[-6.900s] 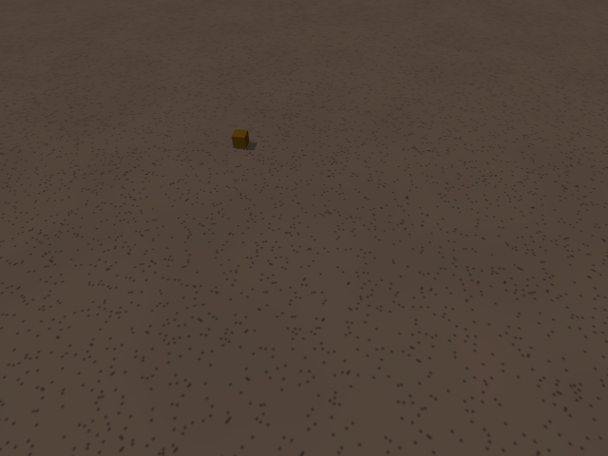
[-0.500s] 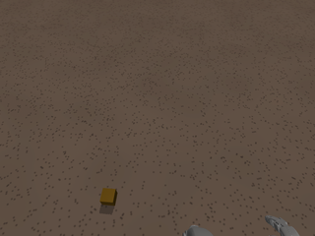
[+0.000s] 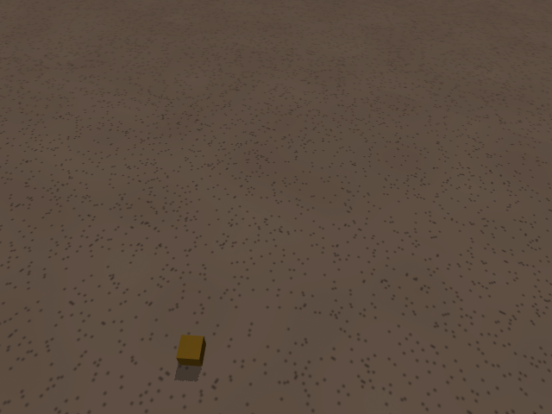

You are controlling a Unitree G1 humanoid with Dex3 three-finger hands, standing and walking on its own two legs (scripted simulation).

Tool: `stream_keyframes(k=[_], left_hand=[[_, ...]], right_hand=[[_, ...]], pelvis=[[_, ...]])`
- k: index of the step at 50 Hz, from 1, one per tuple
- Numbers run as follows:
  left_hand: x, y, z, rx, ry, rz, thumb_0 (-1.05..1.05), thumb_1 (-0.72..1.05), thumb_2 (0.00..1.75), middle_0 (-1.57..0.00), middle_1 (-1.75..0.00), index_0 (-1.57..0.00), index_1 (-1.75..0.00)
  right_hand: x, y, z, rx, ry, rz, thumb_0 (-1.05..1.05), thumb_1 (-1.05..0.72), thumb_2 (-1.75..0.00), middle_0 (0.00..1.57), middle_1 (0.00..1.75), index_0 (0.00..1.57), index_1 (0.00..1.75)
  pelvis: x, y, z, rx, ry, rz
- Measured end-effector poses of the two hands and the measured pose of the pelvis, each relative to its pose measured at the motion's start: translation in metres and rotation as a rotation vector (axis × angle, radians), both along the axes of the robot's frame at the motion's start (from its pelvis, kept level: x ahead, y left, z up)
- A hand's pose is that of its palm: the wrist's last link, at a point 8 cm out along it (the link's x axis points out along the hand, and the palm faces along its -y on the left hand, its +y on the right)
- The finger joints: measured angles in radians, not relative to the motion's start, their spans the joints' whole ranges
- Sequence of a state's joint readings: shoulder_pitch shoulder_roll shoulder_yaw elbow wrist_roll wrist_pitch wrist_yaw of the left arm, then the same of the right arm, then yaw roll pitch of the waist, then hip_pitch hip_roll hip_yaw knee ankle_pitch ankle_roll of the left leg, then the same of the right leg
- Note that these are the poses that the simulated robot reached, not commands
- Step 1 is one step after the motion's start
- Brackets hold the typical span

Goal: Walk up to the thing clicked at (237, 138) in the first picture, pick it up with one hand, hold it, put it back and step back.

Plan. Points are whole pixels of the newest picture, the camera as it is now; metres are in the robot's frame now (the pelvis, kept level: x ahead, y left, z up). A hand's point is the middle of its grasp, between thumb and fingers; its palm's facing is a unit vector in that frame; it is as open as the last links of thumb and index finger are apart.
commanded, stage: walk up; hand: left
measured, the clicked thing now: (191, 350) +0.46 +0.26 -0.72
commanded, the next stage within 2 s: none
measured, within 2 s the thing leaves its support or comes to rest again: neither
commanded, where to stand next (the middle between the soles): +0.10 -0.04 m, yaw +0 degrees
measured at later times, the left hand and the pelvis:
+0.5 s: hand out of the picture +0.08 +0.23 -0.14, palm faces +0.03 -0.94 -0.33, open 7.4 cm; pelvis +0.03 -0.03 +0.02, yaw +1 degrees
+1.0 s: hand out of the picture +0.13 +0.22 -0.13, palm faces +0.00 -0.95 -0.30, open 7.4 cm; pelvis +0.03 -0.03 +0.02, yaw +0 degrees
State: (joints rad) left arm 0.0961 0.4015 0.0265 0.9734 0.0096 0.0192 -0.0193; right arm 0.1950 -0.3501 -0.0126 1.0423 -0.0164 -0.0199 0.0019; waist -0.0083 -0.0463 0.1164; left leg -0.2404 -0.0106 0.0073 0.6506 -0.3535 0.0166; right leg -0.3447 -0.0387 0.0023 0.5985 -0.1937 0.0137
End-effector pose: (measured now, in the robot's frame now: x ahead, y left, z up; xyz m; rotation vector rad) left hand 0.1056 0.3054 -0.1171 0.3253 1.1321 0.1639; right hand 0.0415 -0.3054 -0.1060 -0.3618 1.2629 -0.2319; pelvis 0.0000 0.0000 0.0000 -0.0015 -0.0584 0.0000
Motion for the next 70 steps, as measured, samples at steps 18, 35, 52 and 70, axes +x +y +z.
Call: stream_keyframes(k=[18, 35, 52, 70], left_hand=[[-0.046, -0.025, 0.007, -0.03, 0.168, 0.115, 0.0, 0.9, 0.9, -0.2, -0.3, -0.21, -0.3], [0.002, -0.041, 0.02, -0.013, 0.077, 0.085, 0.0, 0.9, 0.9, -0.2, -0.3, -0.21, -0.3], [0.014, -0.041, 0.018, -0.034, 0.06, 0.055, 0.0, 0.9, 0.9, -0.2, -0.3, -0.21, -0.3], [-0.011, -0.028, 0.011, -0.007, 0.105, 0.093, 0.0, 0.9, 0.9, -0.2, -0.3, -0.21, -0.3]], right_hand=[[0.084, -0.015, 0.016, 0.019, -0.106, 0.065, 0.01, -0.9, -0.9, 0.2, 0.3, 0.21, 0.3], [0.091, -0.023, 0.01, 0.044, -0.084, 0.04, 0.01, -0.9, -0.9, 0.2, 0.3, 0.21, 0.3], [0.037, -0.028, 0.011, 0.018, 0.0, -0.012, 0.01, -0.9, -0.9, 0.2, 0.3, 0.21, 0.3], [0.054, -0.031, 0.007, -0.002, -0.038, 0.013, 0.01, -0.9, -0.9, 0.2, 0.3, 0.21, 0.3]], pelvis=[[0.024, -0.02, 0.018, 0.005, 0.023, 0.012], [0.032, -0.032, 0.021, 0.005, 0.036, 0.013], [0.027, -0.028, 0.022, 0.009, 0.026, 0.004], [0.009, -0.031, 0.014, 0.014, 0.033, 0.009]])
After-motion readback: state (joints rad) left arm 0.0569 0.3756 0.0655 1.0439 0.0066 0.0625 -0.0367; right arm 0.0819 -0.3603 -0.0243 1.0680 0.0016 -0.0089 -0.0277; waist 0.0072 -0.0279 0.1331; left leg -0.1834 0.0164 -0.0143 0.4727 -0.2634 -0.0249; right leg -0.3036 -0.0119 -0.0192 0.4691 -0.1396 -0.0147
